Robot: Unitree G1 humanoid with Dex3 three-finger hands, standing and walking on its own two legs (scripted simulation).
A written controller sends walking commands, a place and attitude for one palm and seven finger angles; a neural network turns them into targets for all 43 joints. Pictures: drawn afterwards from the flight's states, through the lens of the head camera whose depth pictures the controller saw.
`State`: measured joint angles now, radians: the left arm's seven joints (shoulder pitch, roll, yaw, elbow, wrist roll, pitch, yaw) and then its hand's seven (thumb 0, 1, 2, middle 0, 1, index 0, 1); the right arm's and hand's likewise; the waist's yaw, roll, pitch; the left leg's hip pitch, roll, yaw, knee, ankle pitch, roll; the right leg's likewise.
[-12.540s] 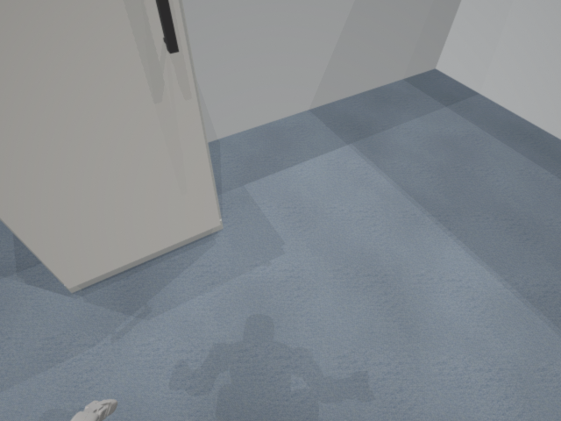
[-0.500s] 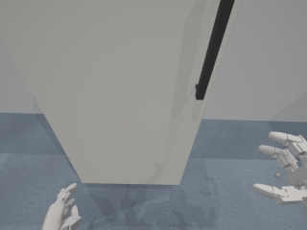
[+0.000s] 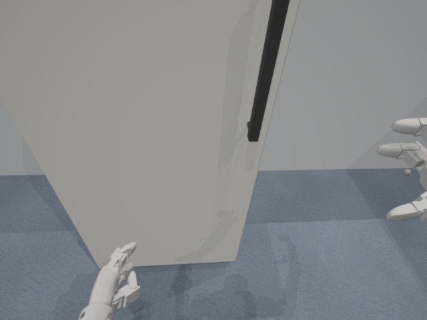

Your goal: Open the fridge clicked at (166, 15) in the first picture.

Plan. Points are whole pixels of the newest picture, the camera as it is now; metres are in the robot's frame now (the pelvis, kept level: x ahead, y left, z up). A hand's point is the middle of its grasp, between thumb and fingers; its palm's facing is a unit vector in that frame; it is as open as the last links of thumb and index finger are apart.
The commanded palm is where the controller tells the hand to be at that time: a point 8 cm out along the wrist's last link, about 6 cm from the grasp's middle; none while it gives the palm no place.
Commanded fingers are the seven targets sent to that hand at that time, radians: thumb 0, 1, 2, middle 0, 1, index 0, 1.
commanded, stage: raise the hand to about handle height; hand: right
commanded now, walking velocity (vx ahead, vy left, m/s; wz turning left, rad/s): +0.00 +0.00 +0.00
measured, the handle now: (264, 62) +0.52 -0.10 +0.27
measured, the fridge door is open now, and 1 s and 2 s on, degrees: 0 0 0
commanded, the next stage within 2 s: move the hooked fingers beside the handle in 0.58 s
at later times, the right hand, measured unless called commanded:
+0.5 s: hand (390, 152) +0.30 -0.26 +0.23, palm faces +0.06 +0.99 -0.12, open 14.0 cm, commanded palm +0.26 -0.30 +0.25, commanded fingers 0.00 0.50 -0.30 0.30 1.20 0.30 1.20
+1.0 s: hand (365, 140) +0.32 -0.24 +0.23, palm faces +0.02 +0.99 -0.11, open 14.0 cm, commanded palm +0.29 -0.28 +0.24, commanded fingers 0.00 0.50 -0.30 0.30 1.20 0.30 1.20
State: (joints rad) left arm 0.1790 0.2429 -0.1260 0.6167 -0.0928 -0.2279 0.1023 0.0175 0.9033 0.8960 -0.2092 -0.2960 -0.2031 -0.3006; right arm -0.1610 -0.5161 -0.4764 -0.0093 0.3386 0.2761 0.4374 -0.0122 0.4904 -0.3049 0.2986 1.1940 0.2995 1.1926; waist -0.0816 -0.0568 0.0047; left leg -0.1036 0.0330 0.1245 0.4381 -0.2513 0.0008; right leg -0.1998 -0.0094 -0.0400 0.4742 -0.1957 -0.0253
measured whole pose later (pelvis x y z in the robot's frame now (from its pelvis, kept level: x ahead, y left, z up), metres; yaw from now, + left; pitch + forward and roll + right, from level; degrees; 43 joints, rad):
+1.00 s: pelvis +0.02 +0.01 +0.00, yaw +1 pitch -3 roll +0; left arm 0.17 0.27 -0.09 0.60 -0.11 -0.18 0.09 0.02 0.91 0.90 -0.21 -0.30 -0.20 -0.30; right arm -0.26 -0.49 -0.45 0.02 0.32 0.37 0.41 -0.01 0.50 -0.30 0.30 1.20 0.30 1.20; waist -0.06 -0.06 -0.02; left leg -0.11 0.02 0.11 0.46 -0.29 0.01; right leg -0.19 -0.02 -0.05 0.47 -0.23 -0.01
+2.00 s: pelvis +0.02 +0.02 +0.00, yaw +2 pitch -2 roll +0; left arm 0.23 0.28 -0.06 0.65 -0.11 -0.11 0.10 0.02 0.91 0.90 -0.21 -0.30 -0.20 -0.30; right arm -0.63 -0.41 -0.29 0.44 0.22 0.30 0.24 -0.01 0.50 -0.30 0.30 1.20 0.30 1.20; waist 0.00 -0.04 -0.02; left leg -0.14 0.01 0.09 0.44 -0.27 0.02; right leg -0.20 -0.03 -0.06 0.44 -0.20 0.00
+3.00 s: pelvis +0.03 +0.01 +0.00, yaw +3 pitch +0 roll +0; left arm 0.25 0.27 -0.06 0.64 -0.10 -0.06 0.09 0.01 0.91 0.90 -0.21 -0.30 -0.20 -0.30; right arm -0.75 -0.41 -0.29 0.63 0.20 0.23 0.20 -0.01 0.50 -0.30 0.30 1.20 0.30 1.20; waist 0.02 -0.03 -0.03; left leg -0.16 0.01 0.08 0.42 -0.26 0.01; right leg -0.22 -0.03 -0.08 0.43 -0.21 -0.01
